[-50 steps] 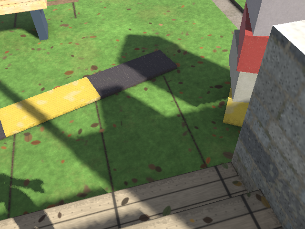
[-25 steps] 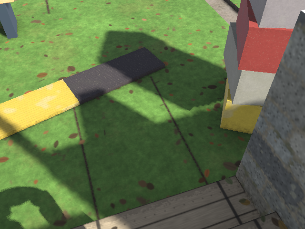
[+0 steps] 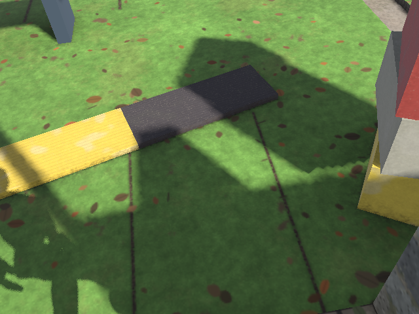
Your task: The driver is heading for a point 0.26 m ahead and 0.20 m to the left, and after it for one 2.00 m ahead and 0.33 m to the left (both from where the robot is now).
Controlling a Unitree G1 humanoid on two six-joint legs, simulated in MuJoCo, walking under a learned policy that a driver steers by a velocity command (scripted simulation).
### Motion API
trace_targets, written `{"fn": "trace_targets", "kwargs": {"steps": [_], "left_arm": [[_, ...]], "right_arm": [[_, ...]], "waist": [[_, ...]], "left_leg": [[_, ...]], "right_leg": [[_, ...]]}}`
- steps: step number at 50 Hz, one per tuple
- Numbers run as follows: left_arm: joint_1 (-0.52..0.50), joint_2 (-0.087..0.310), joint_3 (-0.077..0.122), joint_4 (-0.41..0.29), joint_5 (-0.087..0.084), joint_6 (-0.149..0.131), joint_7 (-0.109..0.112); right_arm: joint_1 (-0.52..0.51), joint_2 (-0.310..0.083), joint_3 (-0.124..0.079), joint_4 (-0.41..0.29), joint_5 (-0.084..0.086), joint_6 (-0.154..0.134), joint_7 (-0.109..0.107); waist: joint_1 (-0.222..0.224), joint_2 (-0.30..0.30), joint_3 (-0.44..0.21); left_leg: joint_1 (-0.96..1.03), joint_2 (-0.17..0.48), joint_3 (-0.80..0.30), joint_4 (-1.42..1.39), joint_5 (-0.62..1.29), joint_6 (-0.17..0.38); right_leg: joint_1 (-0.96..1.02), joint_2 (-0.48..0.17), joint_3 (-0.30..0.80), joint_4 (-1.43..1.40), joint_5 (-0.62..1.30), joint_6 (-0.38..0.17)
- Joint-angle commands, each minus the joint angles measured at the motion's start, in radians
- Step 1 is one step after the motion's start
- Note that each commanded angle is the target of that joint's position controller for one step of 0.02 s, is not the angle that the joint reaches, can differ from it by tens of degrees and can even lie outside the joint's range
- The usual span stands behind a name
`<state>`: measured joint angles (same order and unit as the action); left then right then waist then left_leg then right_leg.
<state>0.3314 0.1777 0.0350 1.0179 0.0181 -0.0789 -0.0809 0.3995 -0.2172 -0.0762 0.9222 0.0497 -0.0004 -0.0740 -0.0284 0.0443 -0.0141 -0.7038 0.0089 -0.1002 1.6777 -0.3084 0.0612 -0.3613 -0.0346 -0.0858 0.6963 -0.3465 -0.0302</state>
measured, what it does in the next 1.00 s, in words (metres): goes down, turning left: left foot 0.17 m lower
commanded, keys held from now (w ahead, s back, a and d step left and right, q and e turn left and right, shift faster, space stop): w+q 0.40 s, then w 0.60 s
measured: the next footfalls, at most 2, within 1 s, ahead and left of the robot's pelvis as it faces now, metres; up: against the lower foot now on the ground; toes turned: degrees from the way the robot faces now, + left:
left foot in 0.46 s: +0.36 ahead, +0.17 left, -0.17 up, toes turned +17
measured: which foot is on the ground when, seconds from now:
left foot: up 0.00-0.44, down 0.46-1.00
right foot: down 0.00-0.46, up 0.48-1.00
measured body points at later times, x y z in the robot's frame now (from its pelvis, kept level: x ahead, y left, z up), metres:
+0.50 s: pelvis +0.25 +0.06 -0.16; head +0.28 +0.08 +0.29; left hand +0.10 +0.28 -0.30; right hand +0.52 -0.09 -0.25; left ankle +0.32 +0.16 -0.89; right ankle +0.06 -0.10 -0.64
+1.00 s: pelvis +0.54 +0.08 -0.26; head +0.55 +0.08 +0.19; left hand +0.66 +0.37 -0.35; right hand +0.60 -0.18 -0.39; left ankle +0.32 +0.16 -0.89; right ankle +0.74 -0.01 -0.98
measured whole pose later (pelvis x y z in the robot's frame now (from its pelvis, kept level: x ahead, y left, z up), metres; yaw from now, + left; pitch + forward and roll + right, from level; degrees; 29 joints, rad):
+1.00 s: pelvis +0.54 +0.08 -0.26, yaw +21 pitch +3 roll +4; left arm 0.10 0.26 0.06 0.77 -0.02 -0.08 -0.07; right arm 0.43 -0.20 -0.04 0.94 0.02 -0.05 -0.07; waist -0.10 -0.08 -0.07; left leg -0.20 -0.05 -0.04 1.01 -0.86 0.00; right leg -0.54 -0.10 0.09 0.47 0.38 0.00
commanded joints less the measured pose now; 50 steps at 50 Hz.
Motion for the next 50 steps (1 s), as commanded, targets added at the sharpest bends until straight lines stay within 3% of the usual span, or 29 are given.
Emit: {"fn": "trace_targets", "kwargs": {"steps": [1, 4, 6, 7, 9, 11, 13, 17, 20, 21, 22, 23, 24, 25, 26, 27, 28, 29, 30, 31, 32, 34, 35, 36, 37, 39, 42, 48, 50], "left_arm": [[-0.044, 0.106, 0.012, -0.039, -0.005, -0.047, 0.052], [0.069, 0.158, 0.028, 0.009, 0.015, -0.038, 0.088], [0.073, 0.146, 0.025, 0.003, 0.002, -0.038, 0.085], [0.087, 0.089, 0.018, 0.006, -0.018, -0.041, 0.09], [0.163, 0.085, 0.017, 0.024, -0.011, -0.042, 0.106], [0.14, 0.092, 0.012, 0.002, 0.007, -0.037, 0.133], [0.144, 0.091, 0.01, -0.008, -0.009, -0.025, 0.144], [0.21, 0.123, 0.03, -0.031, -0.018, 0.009, 0.147], [0.179, 0.173, 0.053, -0.051, -0.038, 0.034, 0.145], [0.154, 0.194, 0.062, -0.035, -0.04, 0.034, 0.134], [0.158, 0.181, 0.055, -0.031, -0.034, 0.025, 0.12], [0.124, 0.192, 0.054, -0.019, -0.043, 0.016, 0.115], [0.179, 0.101, 0.042, -0.005, -0.017, 0.005, 0.108], [0.312, 0.09, 0.019, -0.026, -0.049, -0.029, 0.078], [0.195, 0.149, 0.034, -0.09, -0.059, -0.044, 0.075], [0.049, 0.107, 0.016, -0.195, -0.089, -0.042, 0.094], [-0.064, 0.134, 0.021, -0.204, -0.075, -0.018, 0.126], [-0.02, 0.092, 0.014, -0.205, -0.071, 0.002, 0.143], [0.03, 0.097, 0.019, -0.178, -0.05, 0.017, 0.147], [0.061, 0.139, 0.04, -0.156, -0.035, 0.024, 0.149], [0.031, 0.125, 0.047, -0.163, -0.031, 0.025, 0.146], [-0.033, 0.092, 0.043, -0.203, 0.009, 0.018, 0.135], [0.05, 0.092, 0.048, -0.171, -0.009, 0.018, 0.117], [0.056, 0.092, 0.046, -0.165, -0.016, 0.02, 0.104], [-0.086, 0.14, 0.061, -0.222, -0.036, 0.017, 0.094], [-0.222, 0.141, 0.06, -0.27, -0.022, 0.008, 0.083], [-0.262, 0.102, 0.047, -0.281, 0.0, -0.008, 0.051], [-0.386, 0.089, 0.018, -0.336, -0.043, -0.02, 0.0], [-0.313, 0.126, 0.033, -0.297, -0.051, -0.023, 0.0]], "right_arm": [[0.043, -0.037, -0.027, -0.069, -0.031, -0.005, 0.005], [0.037, -0.032, -0.024, -0.088, -0.033, 0.007, 0.047], [-0.046, -0.037, -0.025, -0.123, -0.04, 0.018, 0.064], [-0.118, -0.061, -0.032, -0.152, -0.033, 0.011, 0.075], [-0.212, -0.051, -0.026, -0.177, -0.033, 0.0, 0.097], [-0.272, -0.031, -0.021, -0.212, -0.049, -0.005, 0.125], [-0.299, -0.008, -0.009, -0.223, -0.051, -0.009, 0.137], [-0.464, 0.013, 0.015, -0.287, -0.021, -0.01, 0.16], [-0.479, -0.02, 0.011, -0.291, -0.011, -0.016, 0.176], [-0.356, -0.05, -0.004, -0.245, -0.001, -0.017, 0.164], [-0.204, -0.114, -0.036, -0.173, -0.015, -0.02, 0.148], [-0.025, -0.16, -0.056, -0.099, -0.021, -0.024, 0.135], [0.132, -0.246, -0.065, -0.013, -0.054, -0.019, 0.129], [0.192, -0.247, -0.048, -0.011, -0.057, -0.029, 0.132], [0.238, -0.202, -0.042, 0.003, -0.022, -0.012, 0.126], [0.239, -0.269, -0.052, 0.045, -0.015, 0.002, 0.115], [0.03, -0.169, -0.024, -0.019, -0.024, -0.002, 0.115], [-0.101, -0.17, -0.015, -0.044, -0.046, -0.027, 0.115], [-0.199, -0.078, 0.017, -0.067, -0.057, -0.061, 0.131], [-0.253, -0.035, 0.029, -0.073, -0.055, -0.074, 0.136], [-0.262, -0.051, 0.032, -0.069, -0.059, -0.084, 0.116], [-0.171, -0.125, 0.009, -0.018, -0.057, -0.078, 0.062], [-0.127, -0.156, 0.001, -0.009, -0.087, -0.072, 0.053], [-0.114, -0.139, -0.001, -0.014, -0.072, -0.07, 0.055], [-0.037, -0.084, 0.01, 0.015, -0.046, -0.079, 0.05], [0.042, -0.068, 0.016, 0.031, -0.034, -0.089, 0.037], [0.019, -0.072, 0.021, 0.02, -0.026, -0.089, 0.014], [0.055, -0.098, 0.008, -0.01, -0.026, -0.055, 0.006], [0.05, -0.117, 0.0, 0.003, -0.031, -0.041, -0.005]], "waist": [[-0.026, -0.221, 0.056], [-0.035, -0.158, -0.007], [-0.017, -0.1, 0.022], [-0.006, -0.07, 0.052], [0.045, -0.099, 0.098], [0.049, -0.111, 0.136], [0.075, -0.078, 0.134], [0.187, -0.053, 0.194], [0.18, -0.113, 0.175], [0.108, -0.124, 0.122], [0.034, -0.057, 0.023], [-0.078, -0.042, -0.05], [-0.082, 0.256, -0.097], [-0.076, 0.256, -0.379], [-0.132, 0.17, -0.469], [-0.102, 0.116, -0.405], [-0.056, -0.148, -0.197], [0.031, -0.087, -0.138], [0.092, -0.165, -0.056], [0.124, -0.138, -0.002], [0.132, -0.114, 0.038], [0.11, 0.012, 0.004], [0.129, 0.03, -0.06], [0.12, 0.01, -0.054], [0.065, -0.015, -0.008], [0.008, 0.021, 0.039], [-0.007, 0.033, 0.079], [-0.099, 0.025, 0.125], [-0.075, 0.043, 0.114]], "left_leg": [[-0.053, 0.079, -0.106, -0.42, 0.247, 0.01], [-0.138, 0.071, -0.13, -0.434, 0.275, 0.001], [-0.2, 0.063, -0.115, -0.448, 0.307, 0.014], [-0.26, 0.076, -0.183, -0.611, 0.48, 0.033], [-0.31, 0.058, -0.158, -0.679, 0.578, 0.047], [-0.113, 0.028, -0.065, -0.861, 0.819, 0.034], [-0.001, 0.012, -0.025, -0.948, 0.903, 0.019], [-0.072, 0.03, 0.042, -1.15, 0.822, -0.008], [0.07, 0.028, 0.126, -1.187, 0.592, -0.003], [0.239, 0.05, 0.101, -1.202, 0.535, 0.034], [0.456, -0.038, 0.192, -1.245, 0.595, 0.055], [0.735, -0.03, 0.195, -1.309, 0.762, 0.094], [1.137, 0.12, 0.044, -1.066, 1.23, 0.209], [1.403, 0.27, -0.162, -0.842, 1.136, 0.355], [1.371, 0.324, -0.284, -1.002, 0.867, 0.406], [1.243, 0.414, -0.496, -1.227, 0.364, 0.422], [0.953, 0.358, -0.482, -1.359, 0.045, 0.321], [0.737, 0.44, -0.591, -1.349, 0.066, 0.354], [0.514, 0.393, -0.503, -1.293, 0.109, 0.283], [0.365, 0.324, -0.386, -1.251, 0.212, 0.233], [0.22, 0.228, -0.233, -1.305, 0.23, 0.2], [0.195, 0.163, -0.157, -1.303, 0.449, 0.223], [0.24, 0.174, -0.158, -1.256, 0.522, 0.237], [0.291, 0.182, -0.16, -1.245, 0.471, 0.246], [0.429, 0.179, -0.193, -1.213, 0.252, 0.218], [0.529, 0.204, -0.28, -1.2, 0.054, 0.22], [0.27, 0.111, -0.13, -1.146, -0.122, 0.182], [0.491, 0.12, -0.2, -0.88, -0.149, 0.149], [0.549, 0.145, -0.214, -0.764, 0.013, 0.119]], "right_leg": [[-0.009, -0.236, 0.228, -0.361, 0.359, -0.074], [0.137, -0.3, 0.255, -0.282, 0.487, -0.163], [0.149, -0.31, 0.223, -0.282, 0.487, -0.149], [0.211, -0.253, 0.163, -0.258, 0.302, -0.087], [0.245, -0.267, 0.144, -0.231, 0.27, -0.057], [0.069, -0.207, 0.005, -0.191, 0.227, -0.046], [0.021, -0.202, -0.043, -0.108, 0.096, -0.056], [0.183, -0.259, -0.033, 0.074, 0.072, -0.047], [0.184, -0.295, -0.014, 0.175, 0.292, -0.05], [0.148, -0.306, 0.007, 0.325, 0.368, -0.054], [0.16, -0.241, -0.038, 0.519, 0.604, -0.055], [0.041, -0.208, -0.067, 0.803, 0.581, -0.012], [-0.404, -0.03, -0.085, 1.386, -0.525, 0.051], [-0.612, -0.024, 0.167, 1.535, -0.654, 0.059], [-0.67, -0.05, 0.193, 1.416, -0.612, 0.071], [-0.781, -0.026, 0.133, 1.398, -0.492, 0.082], [-0.758, -0.068, 0.112, 1.267, -0.279, 0.046], [-0.699, -0.084, 0.154, 1.249, -0.198, 0.042], [-0.618, -0.121, 0.224, 1.034, -0.006, 0.019], [-0.535, -0.14, 0.231, 0.923, 0.051, 0.009], [-0.421, -0.134, 0.221, 0.676, 0.156, 0.039], [-0.299, -0.118, 0.183, 0.481, 0.266, 0.086], [-0.272, -0.095, 0.172, 0.542, 0.389, 0.091], [-0.334, -0.1, 0.174, 0.535, 0.383, 0.083], [-0.524, -0.128, 0.259, 0.397, 0.517, 0.063], [-0.659, -0.119, 0.278, 0.26, 0.595, 0.035], [-0.323, -0.059, 0.185, 0.01, 0.911, 0.034], [-0.349, -0.078, 0.203, -0.269, 0.707, 0.034], [-0.265, -0.115, 0.181, -0.348, 0.689, 0.015]]}}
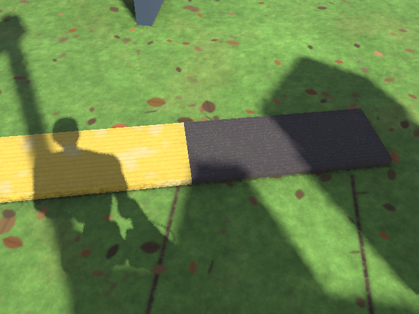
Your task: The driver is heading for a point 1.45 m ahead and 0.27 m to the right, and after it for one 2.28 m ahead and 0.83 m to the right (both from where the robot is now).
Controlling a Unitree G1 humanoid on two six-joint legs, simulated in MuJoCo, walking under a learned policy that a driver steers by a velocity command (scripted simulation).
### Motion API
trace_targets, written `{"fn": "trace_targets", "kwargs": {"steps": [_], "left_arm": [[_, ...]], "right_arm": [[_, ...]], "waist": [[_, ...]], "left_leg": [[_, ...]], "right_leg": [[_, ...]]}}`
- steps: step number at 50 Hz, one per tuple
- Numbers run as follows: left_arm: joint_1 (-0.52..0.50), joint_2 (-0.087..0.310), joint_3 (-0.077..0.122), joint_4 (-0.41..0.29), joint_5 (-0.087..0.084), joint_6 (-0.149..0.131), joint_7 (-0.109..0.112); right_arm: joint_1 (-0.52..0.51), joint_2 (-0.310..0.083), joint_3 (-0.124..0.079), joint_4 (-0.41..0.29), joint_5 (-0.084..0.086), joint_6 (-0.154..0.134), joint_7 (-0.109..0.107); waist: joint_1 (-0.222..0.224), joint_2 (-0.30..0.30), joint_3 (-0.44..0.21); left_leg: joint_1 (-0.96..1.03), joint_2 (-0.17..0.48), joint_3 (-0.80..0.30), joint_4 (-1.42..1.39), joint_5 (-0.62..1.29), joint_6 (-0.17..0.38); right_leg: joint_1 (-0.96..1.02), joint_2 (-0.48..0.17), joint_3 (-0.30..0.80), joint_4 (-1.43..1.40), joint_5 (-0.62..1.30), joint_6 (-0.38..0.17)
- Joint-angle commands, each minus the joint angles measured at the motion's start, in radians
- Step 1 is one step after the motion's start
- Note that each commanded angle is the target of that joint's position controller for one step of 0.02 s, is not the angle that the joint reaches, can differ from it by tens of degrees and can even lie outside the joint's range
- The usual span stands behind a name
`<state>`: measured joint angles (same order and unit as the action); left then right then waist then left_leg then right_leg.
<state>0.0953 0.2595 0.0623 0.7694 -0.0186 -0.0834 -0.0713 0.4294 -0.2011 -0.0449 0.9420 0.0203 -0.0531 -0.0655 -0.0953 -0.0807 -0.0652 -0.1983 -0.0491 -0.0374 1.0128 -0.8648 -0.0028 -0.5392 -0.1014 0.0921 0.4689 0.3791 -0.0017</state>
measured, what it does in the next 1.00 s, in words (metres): goes down: right foot 0.17 m lower, then left foot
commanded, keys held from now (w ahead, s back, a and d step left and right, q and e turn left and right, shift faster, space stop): w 1.00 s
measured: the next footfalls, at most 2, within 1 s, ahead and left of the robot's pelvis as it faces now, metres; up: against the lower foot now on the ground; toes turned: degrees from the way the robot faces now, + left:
right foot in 0.06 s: +0.17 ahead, -0.16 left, -0.17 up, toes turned -3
left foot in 0.52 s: +0.51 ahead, +0.04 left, -0.17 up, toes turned -1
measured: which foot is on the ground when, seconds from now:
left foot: down 0.00-0.06, up 0.08-0.50, down 0.52-1.00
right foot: up 0.00-0.04, down 0.06-0.54, up 0.56-1.00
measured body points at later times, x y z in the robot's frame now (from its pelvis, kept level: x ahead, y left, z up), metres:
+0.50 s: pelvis +0.31 -0.05 -0.09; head +0.34 -0.05 +0.36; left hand +0.25 +0.20 -0.24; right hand +0.58 -0.25 -0.15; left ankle +0.47 +0.04 -0.81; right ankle +0.14 -0.15 -0.81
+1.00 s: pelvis +0.59 -0.07 -0.07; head +0.62 -0.06 +0.37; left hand +0.82 +0.15 -0.18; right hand +0.54 -0.33 -0.21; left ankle +0.47 +0.04 -0.81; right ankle +0.77 -0.22 -0.78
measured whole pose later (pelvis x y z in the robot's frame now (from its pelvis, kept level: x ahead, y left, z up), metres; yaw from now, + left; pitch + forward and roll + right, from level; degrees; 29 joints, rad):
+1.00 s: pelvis +0.59 -0.07 -0.07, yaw -1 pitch +3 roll +1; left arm 0.00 0.23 0.06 0.81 -0.02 -0.07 -0.03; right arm 0.41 -0.22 -0.06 0.99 0.02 -0.08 -0.01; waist -0.09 -0.05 0.01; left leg 0.03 -0.05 0.01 0.23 -0.31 0.04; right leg -0.61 -0.07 0.02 0.53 0.06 -0.03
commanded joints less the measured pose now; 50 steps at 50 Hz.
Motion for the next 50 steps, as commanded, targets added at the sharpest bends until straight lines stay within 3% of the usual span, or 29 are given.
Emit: {"fn": "trace_targets", "kwargs": {"steps": [1, 2, 3, 4, 5, 6, 7, 8, 9, 10, 11, 12, 14, 16, 18, 22, 24, 25, 26, 27, 28, 29, 31, 33, 35, 39, 43, 47, 50], "left_arm": [[0.03, 0.069, 0.019, -0.01, -0.013, -0.015, -0.006], [0.255, 0.096, 0.038, 0.071, -0.006, -0.008, 0.006], [0.493, 0.143, 0.051, 0.154, 0.02, -0.003, 0.014], [0.586, 0.166, 0.036, 0.2, 0.037, -0.001, 0.012], [0.601, 0.167, 0.041, 0.206, 0.014, 0.012, 0.014], [0.58, 0.231, 0.06, 0.212, -0.004, 0.029, 0.023], [0.465, 0.105, 0.025, 0.205, -0.007, 0.046, 0.033], [0.349, 0.149, 0.026, 0.156, 0.035, 0.031, 0.043], [0.236, 0.13, 0.015, 0.132, 0.046, 0.012, 0.045], [0.195, 0.033, -0.019, 0.133, 0.044, -0.012, 0.042], [0.142, 0.016, -0.031, 0.128, 0.054, -0.019, 0.048], [0.144, 0.052, -0.023, 0.128, 0.051, -0.017, 0.061], [0.226, 0.059, -0.019, 0.158, 0.039, -0.015, 0.094], [0.296, 0.069, -0.019, 0.183, 0.011, -0.016, 0.106], [0.327, 0.095, -0.007, 0.194, -0.005, -0.02, 0.105], [0.428, 0.063, -0.001, 0.242, -0.012, -0.001, 0.096], [0.388, 0.093, 0.01, 0.236, -0.005, 0.007, 0.094], [0.346, 0.095, 0.008, 0.222, -0.005, 0.01, 0.091], [0.288, 0.087, 0.002, 0.191, 0.008, 0.008, 0.088], [0.406, -0.012, -0.032, 0.183, 0.023, -0.011, 0.074], [0.415, 0.013, -0.025, 0.195, 0.001, -0.034, 0.056], [0.316, 0.092, 0.003, 0.164, -0.024, -0.041, 0.054], [0.18, 0.086, 0.013, 0.123, -0.011, -0.027, 0.076], [0.221, 0.064, 0.023, 0.127, 0.01, -0.001, 0.087], [0.22, 0.038, 0.024, 0.123, 0.014, 0.01, 0.09], [0.06, 0.04, 0.029, 0.06, 0.021, 0.009, 0.088], [-0.07, 0.022, 0.021, 0.02, 0.013, 0.007, 0.07], [-0.19, 0.025, 0.008, -0.026, 0.0, 0.001, 0.046], [-0.226, 0.044, 0.006, -0.054, -0.002, -0.015, 0.023]], "right_arm": [[0.027, -0.134, -0.032, -0.001, -0.007, 0.012, -0.007], [0.02, -0.122, -0.034, 0.032, -0.005, 0.004, 0.006], [0.026, -0.081, -0.027, 0.059, 0.007, -0.023, 0.028], [0.125, 0.011, -0.004, 0.053, 0.01, -0.05, 0.046], [0.145, -0.035, 0.0, 0.008, 0.029, -0.074, 0.053], [0.057, -0.071, -0.006, -0.059, 0.046, -0.086, 0.042], [-0.113, -0.066, -0.002, -0.096, 0.044, -0.064, 0.013], [-0.145, -0.075, 0.0, -0.127, 0.073, -0.052, 0.001], [-0.17, -0.072, 0.005, -0.135, 0.047, -0.031, -0.009], [-0.194, -0.097, -0.009, -0.131, 0.025, -0.024, 0.001], [-0.205, -0.072, -0.013, -0.136, 0.011, -0.019, 0.01], [-0.209, -0.06, -0.014, -0.144, -0.005, -0.019, 0.011], [-0.3, -0.032, -0.007, -0.186, -0.027, -0.03, 0.024], [-0.383, -0.001, 0.003, -0.215, -0.014, -0.034, 0.049], [-0.444, -0.013, -0.001, -0.228, -0.006, -0.03, 0.069], [-0.574, -0.02, 0.0, -0.269, -0.007, -0.028, 0.096], [-0.51, -0.056, -0.017, -0.255, -0.012, -0.03, 0.1], [-0.373, -0.098, -0.039, -0.222, -0.015, -0.032, 0.097], [-0.151, -0.166, -0.065, -0.162, -0.019, -0.031, 0.092], [0.002, -0.268, -0.088, -0.133, -0.029, -0.025, 0.088], [0.06, -0.225, -0.077, -0.108, -0.018, -0.021, 0.088], [-0.072, -0.18, -0.063, -0.127, -0.012, -0.021, 0.084], [-0.259, -0.112, -0.038, -0.158, -0.015, -0.032, 0.083], [-0.284, -0.093, -0.035, -0.147, -0.024, -0.048, 0.093], [-0.245, -0.109, -0.039, -0.121, -0.02, -0.056, 0.09], [-0.144, -0.143, -0.041, -0.066, -0.015, -0.05, 0.062], [-0.077, -0.157, -0.038, -0.031, -0.006, -0.046, 0.055], [-0.003, -0.169, -0.04, 0.007, -0.001, -0.039, 0.056], [0.017, -0.184, -0.046, 0.024, 0.001, -0.026, 0.05]], "waist": [[0.046, 0.113, 0.132], [0.152, 0.106, 0.04], [0.263, -0.018, -0.054], [0.236, -0.287, -0.156], [0.223, -0.391, -0.269], [0.218, -0.356, -0.325], [0.201, -0.075, -0.183], [0.152, -0.031, -0.132], [0.101, 0.046, -0.043], [0.071, 0.063, 0.041], [0.037, 0.048, 0.082], [0.038, -0.003, 0.121], [0.071, -0.032, 0.09], [0.099, -0.008, 0.072], [0.125, 0.022, 0.096], [0.174, 0.03, 0.143], [0.118, -0.008, 0.084], [0.042, -0.007, 0.006], [-0.051, 0.021, -0.131], [-0.037, 0.239, -0.342], [-0.044, 0.32, -0.425], [-0.02, 0.249, -0.218], [0.059, 0.088, 0.009], [0.118, 0.128, 0.019], [0.13, 0.139, 0.023], [0.095, 0.13, 0.074], [0.054, 0.141, 0.099], [0.011, 0.142, 0.141], [0.015, 0.162, 0.149]], "left_leg": [[-0.005, 0.192, -0.235, 0.029, 0.658, 0.157], [-0.131, 0.151, -0.199, 0.242, 0.674, 0.122], [-0.348, 0.017, -0.086, 0.672, 0.482, 0.052], [-0.757, -0.05, -0.118, 1.085, -0.059, 0.021], [-0.886, -0.012, -0.151, 1.178, 0.0, 0.015], [-0.99, 0.001, -0.088, 1.174, 0.117, -0.002], [-1.059, 0.07, 0.051, 1.065, 0.269, 0.006], [-0.984, 0.12, -0.006, 0.941, 0.427, 0.029], [-0.91, 0.161, -0.019, 0.902, 0.452, 0.023], [-0.868, 0.19, -0.103, 0.679, 0.597, 0.061], [-0.766, 0.201, -0.097, 0.502, 0.665, 0.051], [-0.686, 0.19, -0.059, 0.294, 0.727, 0.026], [-0.553, 0.165, -0.009, 0.001, 0.892, -0.006], [-0.45, 0.113, 0.031, -0.238, 0.991, -0.012], [-0.432, 0.091, 0.04, -0.347, 1.003, 0.003], [-0.486, 0.067, 0.054, -0.475, 0.914, 0.058], [-0.315, 0.023, 0.09, -0.501, 0.829, 0.093], [-0.114, 0.0, 0.099, -0.507, 0.847, 0.122], [0.23, 0.088, -0.006, -0.444, 0.989, 0.174], [0.662, 0.364, -0.409, -0.469, 0.909, 0.346], [0.714, 0.446, -0.722, -0.653, 0.718, 0.393], [0.551, 0.409, -0.61, -0.698, 0.591, 0.331], [0.181, 0.323, -0.373, -0.788, 0.669, 0.265], [0.033, 0.267, -0.267, -0.835, 0.761, 0.242], [-0.004, 0.251, -0.198, -0.867, 0.828, 0.249], [0.03, 0.242, -0.126, -0.888, 0.92, 0.236], [0.048, 0.212, -0.063, -0.88, 0.904, 0.197], [0.177, 0.257, -0.077, -0.847, 0.88, 0.197], [0.27, 0.301, -0.093, -0.778, 0.977, 0.184]], "right_leg": [[0.077, -0.028, -0.056, -0.141, -0.06, -0.024], [0.387, -0.023, -0.079, -0.117, -0.025, -0.06], [0.701, -0.074, -0.044, -0.031, 0.175, -0.115], [1.04, -0.154, 0.002, 0.325, 0.396, -0.131], [1.057, -0.209, 0.16, 0.302, 0.283, -0.177], [1.044, -0.311, 0.397, 0.084, -0.231, -0.276], [0.886, -0.249, 0.43, -0.092, -0.582, -0.239], [0.699, -0.344, 0.541, -0.141, -0.66, -0.302], [0.498, -0.355, 0.566, -0.135, -0.566, -0.309], [0.355, -0.297, 0.436, -0.092, -0.504, -0.245], [0.209, -0.216, 0.302, -0.123, -0.426, -0.207], [0.136, -0.139, 0.175, -0.169, -0.342, -0.198], [0.163, -0.089, 0.08, -0.194, -0.141, -0.201], [0.238, -0.087, 0.041, -0.225, -0.078, -0.188], [0.334, -0.101, 0.035, -0.236, -0.113, -0.174], [0.552, -0.137, 0.04, -0.189, -0.108, -0.168], [0.578, -0.125, 0.01, -0.099, 0.123, -0.15], [0.537, -0.092, -0.015, 0.029, 0.254, -0.132], [0.353, -0.042, -0.048, 0.272, 0.142, -0.101], [-0.021, 0.107, -0.081, 0.707, -0.434, -0.038], [-0.173, 0.161, 0.054, 0.864, -0.948, -0.044], [-0.281, 0.098, 0.052, 0.91, -0.892, -0.055], [-0.222, 0.008, -0.007, 0.769, -0.714, -0.054], [-0.085, -0.032, -0.002, 0.674, -0.648, -0.046], [-0.075, -0.04, -0.016, 0.627, -0.599, -0.037], [-0.179, -0.037, -0.031, 0.409, -0.393, 0.0], [-0.118, 0.005, -0.057, 0.195, -0.229, 0.0], [-0.146, 0.024, -0.068, 0.084, -0.276, -0.012], [-0.127, 0.04, -0.081, 0.019, -0.391, -0.046]]}}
